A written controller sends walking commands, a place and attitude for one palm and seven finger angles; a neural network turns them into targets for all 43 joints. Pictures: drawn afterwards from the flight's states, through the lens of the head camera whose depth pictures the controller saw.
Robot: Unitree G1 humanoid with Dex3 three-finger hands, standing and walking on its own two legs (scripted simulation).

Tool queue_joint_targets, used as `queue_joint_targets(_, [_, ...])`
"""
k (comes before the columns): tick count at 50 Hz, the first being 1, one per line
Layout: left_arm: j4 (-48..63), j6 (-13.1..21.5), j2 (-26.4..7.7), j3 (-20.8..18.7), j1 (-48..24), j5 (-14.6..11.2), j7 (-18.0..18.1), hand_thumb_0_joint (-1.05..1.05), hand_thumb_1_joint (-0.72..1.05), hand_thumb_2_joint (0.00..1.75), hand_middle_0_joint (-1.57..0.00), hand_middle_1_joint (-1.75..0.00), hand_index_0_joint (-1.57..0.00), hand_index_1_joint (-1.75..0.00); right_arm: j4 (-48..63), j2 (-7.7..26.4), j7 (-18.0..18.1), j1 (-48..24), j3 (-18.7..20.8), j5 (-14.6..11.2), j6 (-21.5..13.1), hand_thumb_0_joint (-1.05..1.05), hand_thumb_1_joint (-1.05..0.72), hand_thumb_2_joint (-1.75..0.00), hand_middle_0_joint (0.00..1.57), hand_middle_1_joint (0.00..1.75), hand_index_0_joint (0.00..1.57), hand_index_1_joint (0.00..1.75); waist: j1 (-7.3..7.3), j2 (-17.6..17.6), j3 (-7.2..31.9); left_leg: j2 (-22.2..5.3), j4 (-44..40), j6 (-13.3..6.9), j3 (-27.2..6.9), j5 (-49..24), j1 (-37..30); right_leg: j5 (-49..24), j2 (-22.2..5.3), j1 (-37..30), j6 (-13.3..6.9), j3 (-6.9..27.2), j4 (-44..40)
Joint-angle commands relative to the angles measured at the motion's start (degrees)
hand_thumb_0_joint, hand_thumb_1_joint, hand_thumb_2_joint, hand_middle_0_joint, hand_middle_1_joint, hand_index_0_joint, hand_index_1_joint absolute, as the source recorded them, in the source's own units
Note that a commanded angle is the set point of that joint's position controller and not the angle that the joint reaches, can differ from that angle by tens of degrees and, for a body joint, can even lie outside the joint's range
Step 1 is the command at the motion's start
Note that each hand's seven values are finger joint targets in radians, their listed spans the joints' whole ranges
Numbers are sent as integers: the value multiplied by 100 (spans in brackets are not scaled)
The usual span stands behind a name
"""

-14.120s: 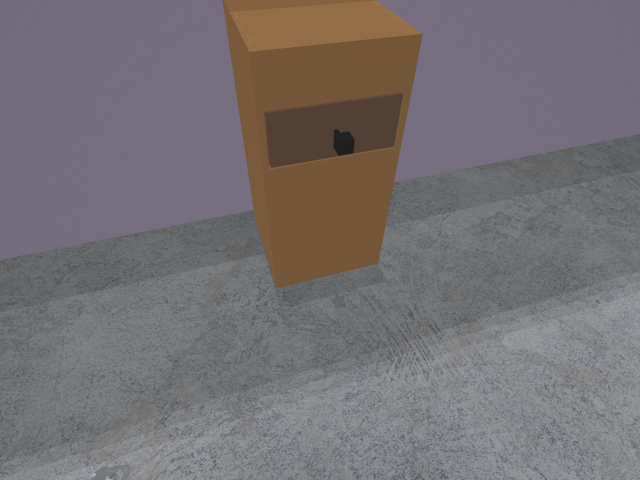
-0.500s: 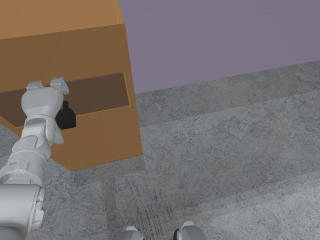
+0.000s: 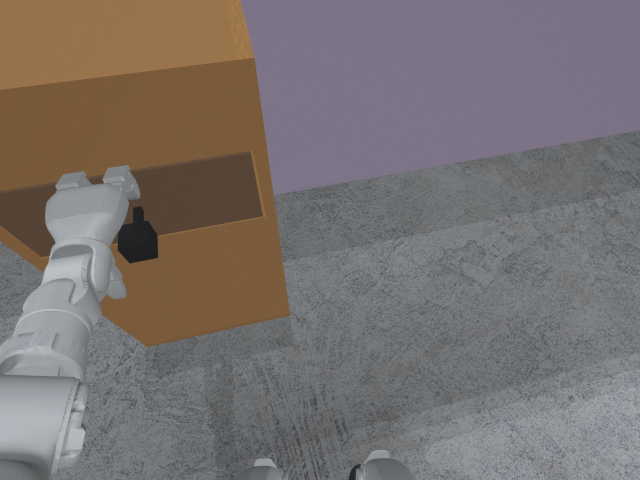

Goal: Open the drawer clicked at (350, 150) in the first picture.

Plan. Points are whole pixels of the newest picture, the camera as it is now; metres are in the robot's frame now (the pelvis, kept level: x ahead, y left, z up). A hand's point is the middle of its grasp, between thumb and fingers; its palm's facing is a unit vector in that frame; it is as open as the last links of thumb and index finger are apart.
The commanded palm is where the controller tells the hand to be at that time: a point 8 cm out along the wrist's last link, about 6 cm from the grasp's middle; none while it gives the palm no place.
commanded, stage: move the hooked fingers above the handle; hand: left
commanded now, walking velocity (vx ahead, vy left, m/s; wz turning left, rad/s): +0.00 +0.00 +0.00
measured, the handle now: (138, 230) +0.48 +0.28 -0.07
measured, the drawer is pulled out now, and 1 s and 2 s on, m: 0.00 0.00 0.00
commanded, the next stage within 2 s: lower the fingers behind the handle in 0.74 s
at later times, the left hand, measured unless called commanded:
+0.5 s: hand (101, 241) +0.42 +0.30 +0.00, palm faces -0.09 -0.03 -1.00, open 13.8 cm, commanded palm +0.42 +0.29 +0.06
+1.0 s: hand (109, 236) +0.43 +0.29 -0.01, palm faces -0.09 -0.03 -1.00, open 13.8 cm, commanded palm +0.42 +0.29 +0.04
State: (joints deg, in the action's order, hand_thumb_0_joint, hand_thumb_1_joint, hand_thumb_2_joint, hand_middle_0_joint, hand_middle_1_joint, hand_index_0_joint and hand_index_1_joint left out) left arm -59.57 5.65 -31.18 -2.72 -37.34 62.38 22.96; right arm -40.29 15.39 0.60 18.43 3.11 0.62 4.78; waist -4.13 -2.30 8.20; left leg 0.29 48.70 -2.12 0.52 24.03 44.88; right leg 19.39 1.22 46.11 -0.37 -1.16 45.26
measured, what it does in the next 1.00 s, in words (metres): stands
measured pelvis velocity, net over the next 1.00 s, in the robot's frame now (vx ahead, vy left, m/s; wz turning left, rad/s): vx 0.00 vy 0.01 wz -0.01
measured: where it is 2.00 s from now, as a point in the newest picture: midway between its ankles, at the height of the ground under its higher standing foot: outside the picture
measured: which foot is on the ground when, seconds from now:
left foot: down 0.00-1.00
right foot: down 0.00-1.00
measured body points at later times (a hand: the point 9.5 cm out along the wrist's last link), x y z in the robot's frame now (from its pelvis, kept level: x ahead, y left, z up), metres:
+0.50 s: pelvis +0.00 +0.00 +0.00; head +0.10 +0.00 +0.44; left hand +0.42 +0.29 +0.05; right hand +0.05 -0.28 -0.13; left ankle -0.02 +0.09 -0.70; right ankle +0.01 -0.12 -0.70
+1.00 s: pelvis +0.00 +0.01 +0.00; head +0.10 +0.01 +0.43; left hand +0.43 +0.29 +0.04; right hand +0.02 -0.27 -0.13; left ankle -0.02 +0.09 -0.70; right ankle +0.01 -0.12 -0.70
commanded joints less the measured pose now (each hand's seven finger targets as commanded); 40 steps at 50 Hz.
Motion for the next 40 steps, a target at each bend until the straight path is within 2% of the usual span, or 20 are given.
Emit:
queue_joint_targets(1, [1235, 64, -1421, -364, -2321, -12, 344, 0, -50, 30, -30, -120, -30, -120, 266, 908, 41, 757, 358, 35, -120, 0, -90, -90, 20, 30, 20, 30, -137, -417, 2389, 19, -427, -1, -170, -2476, -1660, -1515, 160, -1118, -178, -43, -328])
queue_joint_targets(2, [1248, 44, -1578, -488, -2350, 3, 380, 0, -50, 30, -30, -120, -30, -120, 254, 917, 49, 742, 345, 43, -107, 0, -90, -90, 20, 30, 20, 30, -106, -327, 2405, 21, -419, -3, -168, -2553, -1617, -1606, 159, -1185, -182, -47, -293])
queue_joint_targets(5, [1370, -45, -1571, -541, -2214, 29, 470, 0, -50, 30, -30, -120, -30, -120, 273, 891, 10, 680, 339, 67, -78, 0, -90, -90, 20, 30, 20, 30, 21, -691, 2663, 23, -390, 51, -165, -3016, -1823, -1843, 160, -1255, -198, -56, -219])
queue_joint_targets(8, [1232, -241, -1605, -620, -1860, -20, 467, 0, -50, 30, -30, -120, -30, -120, 296, 887, -32, 606, 318, 61, -39, 0, -90, -90, 20, 30, 20, 30, 109, -475, 2507, 30, -453, 33, -62, -3028, -1614, -2060, 156, -1573, -185, -48, -262])
queue_joint_targets(9, [1117, -309, -1753, -787, -1633, -61, 434, 0, -50, 30, -30, -120, -30, -120, 298, 912, -35, 577, 303, 72, -8, 0, -90, -90, 20, 30, 20, 30, 193, -311, 2547, 45, -465, 13, -45, -3092, -1514, -2226, 148, -1780, -186, -19, -263])
queue_joint_targets(13, [882, -452, -1654, -587, -1325, -117, 197, 0, -50, 30, -30, -120, -30, -120, 394, 915, -3, 507, 280, -26, 17, 0, -90, -90, 20, 30, 20, 30, 148, 98, 2099, 97, -640, -58, 85, -2432, -1098, -2166, 119, -2069, -139, 50, -454])
queue_joint_targets(16, [1085, -263, -1589, -474, -1545, -117, 21, 0, -50, 30, -30, -120, -30, -120, 409, 918, 74, 547, 302, -48, -8, 0, -90, -90, 20, 30, 20, 30, 34, 118, 2103, 78, -658, -86, 65, -2360, -1215, -2114, 107, -2015, -128, 82, -502])
queue_joint_targets(18, [1240, -42, -1620, -461, -1750, -107, -42, 0, -50, 30, -30, -120, -30, -120, 391, 914, 128, 559, 312, -50, -42, 0, -90, -90, 20, 30, 20, 30, -44, 91, 1996, 67, -651, -99, 26, -2205, -1247, -1920, 107, -1851, -130, 93, -529])
queue_joint_targets(20, [1445, 212, -1451, -337, -1960, -92, -33, 0, -50, 30, -30, -120, -30, -120, 349, 880, 155, 614, 341, -25, -80, 0, -90, -90, 20, 30, 20, 30, -137, -93, 2034, 65, -578, -98, -16, -2221, -1393, -1821, 118, -1631, -138, 90, -509])
queue_joint_targets(22, [1554, 402, -1677, -534, -2061, -42, 52, 0, -50, 30, -30, -120, -30, -120, 293, 883, 171, 625, 346, 8, -96, 0, -90, -90, 20, 30, 20, 30, -88, -291, 2156, 76, -484, -78, -53, -2201, -1379, -1693, 120, -1475, -163, 93, -410])
queue_joint_targets(24, [1581, 468, -1623, -537, -2187, 3, 183, 0, -50, 30, -30, -120, -30, -120, 252, 864, 151, 643, 356, 40, -105, 0, -90, -90, 20, 30, 20, 30, -106, -457, 2249, 76, -403, -47, -105, -2332, -1439, -1647, 130, -1276, -194, 36, -314])
queue_joint_targets(26, [1302, 396, -1626, -551, -2164, 31, 334, 0, -50, 30, -30, -120, -30, -120, 169, 878, 110, 666, 349, 51, -116, 0, -90, -90, 20, 30, 20, 30, -125, -514, 2162, 68, -328, -14, -130, -2321, -1386, -1516, 153, -1022, -195, -10, -237])
queue_joint_targets(28, [1033, 210, -1828, -678, -2160, 37, 443, 0, -50, 30, -30, -120, -30, -120, 154, 920, 68, 654, 324, 59, -103, 0, -90, -90, 20, 30, 20, 30, -89, -530, 2107, 85, -321, 8, -129, -2217, -1240, -1411, 157, -965, -198, -30, -210])
queue_joint_targets(29, [1051, 134, -1820, -648, -2338, 14, 472, 0, -50, 30, -30, -120, -30, -120, 150, 931, 53, 669, 313, 75, -101, 0, -90, -90, 20, 30, 20, 30, -115, -571, 2174, 86, -325, 7, -102, -2299, -1232, -1533, 154, -1046, -201, -35, -211])
queue_joint_targets(30, [913, 24, -1982, -771, -2175, 17, 483, 0, -50, 30, -30, -120, -30, -120, 160, 957, 30, 687, 305, 65, -85, 0, -90, -90, 20, 30, 20, 30, -23, -509, 2331, 100, -326, 18, -103, -2328, -1213, -1566, 156, -1164, -190, -39, -158])
queue_joint_targets(33, [954, -183, -1792, -560, -2308, -13, 418, 0, -50, 30, -30, -120, -30, -120, 222, 958, 5, 703, 315, 54, -78, 0, -90, -90, 20, 30, 20, 30, -44, -558, 2660, 62, -333, 44, -105, -2640, -1465, -1780, 168, -1266, -175, -68, -159])
queue_joint_targets(34, [870, -218, -1792, -602, -2130, -65, 346, 0, -50, 30, -30, -120, -30, -120, 222, 977, -8, 714, 312, 65, -58, 0, -90, -90, 20, 30, 20, 30, 6, -526, 2741, 62, -324, 45, -100, -2755, -1501, -1870, 173, -1362, -177, -52, -168])
queue_joint_targets(36, [792, -288, -1828, -536, -2191, -106, 240, 0, -50, 30, -30, -120, -30, -120, 226, 991, 18, 739, 289, 23, -28, 0, -90, -90, 20, 30, 20, 30, -68, -229, 2524, 46, -390, 1, -75, -2564, -1324, -1878, 166, -1485, -140, -32, -244])
queue_joint_targets(37, [661, -323, -1850, -568, -2027, -114, 185, 0, -50, 30, -30, -120, -30, -120, 233, 1002, 27, 729, 282, 15, -13, 0, -90, -90, 20, 30, 20, 30, -25, -93, 2407, 62, -443, -17, -69, -2405, -1208, -1778, 160, -1545, -136, -28, -287])
queue_joint_targets(40, [762, -237, -1872, -543, -2009, -87, 71, 0, -50, 30, -30, -120, -30, -120, 277, 1001, 71, 698, 264, -10, -2, 0, -90, -90, 20, 30, 20, 30, -14, -125, 2338, 57, -508, -42, -65, -2267, -1219, -1674, 147, -1541, -142, 8, -346])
